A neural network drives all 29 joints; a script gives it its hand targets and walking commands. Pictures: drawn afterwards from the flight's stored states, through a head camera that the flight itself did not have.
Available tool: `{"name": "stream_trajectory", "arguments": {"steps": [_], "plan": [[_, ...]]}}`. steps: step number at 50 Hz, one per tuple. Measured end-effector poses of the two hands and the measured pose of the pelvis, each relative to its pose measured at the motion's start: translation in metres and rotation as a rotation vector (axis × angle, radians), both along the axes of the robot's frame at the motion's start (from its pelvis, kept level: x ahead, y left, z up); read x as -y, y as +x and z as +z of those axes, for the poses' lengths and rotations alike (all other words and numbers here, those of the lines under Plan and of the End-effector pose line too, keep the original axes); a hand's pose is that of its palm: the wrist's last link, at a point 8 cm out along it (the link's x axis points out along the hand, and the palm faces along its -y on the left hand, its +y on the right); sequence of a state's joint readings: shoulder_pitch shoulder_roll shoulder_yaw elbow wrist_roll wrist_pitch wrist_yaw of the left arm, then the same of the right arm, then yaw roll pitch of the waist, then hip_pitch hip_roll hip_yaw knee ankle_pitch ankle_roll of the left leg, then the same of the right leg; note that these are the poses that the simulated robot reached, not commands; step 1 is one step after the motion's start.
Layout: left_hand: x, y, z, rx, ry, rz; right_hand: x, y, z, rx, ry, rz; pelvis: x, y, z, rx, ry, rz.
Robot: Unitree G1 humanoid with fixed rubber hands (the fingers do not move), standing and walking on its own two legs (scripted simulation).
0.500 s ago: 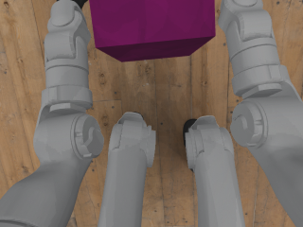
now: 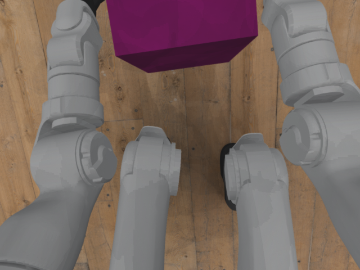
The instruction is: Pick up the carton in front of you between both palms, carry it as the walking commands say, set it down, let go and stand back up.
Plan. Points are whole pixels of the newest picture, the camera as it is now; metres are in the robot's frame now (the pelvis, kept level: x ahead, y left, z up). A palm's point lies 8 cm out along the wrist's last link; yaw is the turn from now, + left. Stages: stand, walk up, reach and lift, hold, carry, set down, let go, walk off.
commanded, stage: set down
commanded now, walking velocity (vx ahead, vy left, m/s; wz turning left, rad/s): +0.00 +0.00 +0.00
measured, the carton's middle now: (180, 7) +0.54 +0.06 -0.25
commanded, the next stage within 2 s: let go in 2.00 s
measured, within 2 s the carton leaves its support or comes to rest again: rests again in 0.56 s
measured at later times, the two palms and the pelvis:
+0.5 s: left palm out of the picture +0.53 +0.22 -0.16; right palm out of the picture +0.57 -0.09 -0.17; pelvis +0.00 +0.00 -0.01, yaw +0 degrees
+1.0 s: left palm (66, 3) +0.53 +0.26 -0.18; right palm out of the picture +0.58 -0.13 -0.18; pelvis -0.01 +0.00 -0.02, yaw +1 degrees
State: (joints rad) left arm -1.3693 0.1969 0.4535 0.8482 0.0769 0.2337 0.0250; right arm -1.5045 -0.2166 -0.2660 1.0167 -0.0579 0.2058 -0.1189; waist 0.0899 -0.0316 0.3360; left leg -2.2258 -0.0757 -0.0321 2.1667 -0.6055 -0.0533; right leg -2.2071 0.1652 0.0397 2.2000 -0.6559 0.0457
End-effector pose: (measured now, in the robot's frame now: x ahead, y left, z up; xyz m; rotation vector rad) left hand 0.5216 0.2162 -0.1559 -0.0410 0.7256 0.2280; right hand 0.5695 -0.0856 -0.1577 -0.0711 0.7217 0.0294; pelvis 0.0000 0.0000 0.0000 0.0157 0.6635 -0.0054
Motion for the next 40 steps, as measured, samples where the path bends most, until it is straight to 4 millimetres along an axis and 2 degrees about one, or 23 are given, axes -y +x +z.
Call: {"name": "stream_trajectory", "arguments": {"steps": [26, 35, 37, 40], "plan": [[-0.003, 0.006, -0.010, 0.022, -0.029, -0.036, 0.004, 0.005, -0.010, 0.019, 0.069, 0.043, 0.003, -0.004, -0.007, 0.059, 0.003, 0.006], [-0.004, 0.004, -0.025, 0.006, -0.019, -0.046, 0.006, 0.003, -0.025, 0.023, 0.043, 0.063, 0.001, -0.002, -0.009, 0.075, 0.001, 0.005], [-0.003, 0.001, -0.033, -0.018, -0.001, -0.056, 0.007, -0.001, -0.034, 0.001, 0.012, 0.081, 0.001, -0.002, -0.009, 0.083, 0.001, 0.005], [-0.009, -0.006, -0.047, -0.052, 0.028, -0.024, 0.020, -0.008, -0.049, -0.028, -0.028, 0.045, 0.000, -0.002, -0.010, 0.087, 0.000, 0.005]]}}
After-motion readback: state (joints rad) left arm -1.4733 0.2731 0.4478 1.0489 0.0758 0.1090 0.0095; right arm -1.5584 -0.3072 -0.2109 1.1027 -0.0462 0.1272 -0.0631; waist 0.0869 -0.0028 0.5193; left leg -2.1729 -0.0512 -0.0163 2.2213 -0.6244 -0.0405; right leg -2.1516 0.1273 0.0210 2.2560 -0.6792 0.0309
